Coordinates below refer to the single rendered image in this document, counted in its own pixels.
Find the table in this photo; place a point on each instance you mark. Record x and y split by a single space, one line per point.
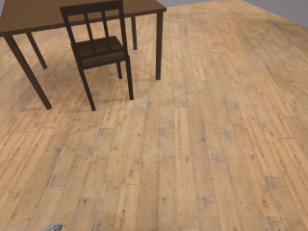
28 16

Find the chair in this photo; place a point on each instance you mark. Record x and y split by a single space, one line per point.
100 51

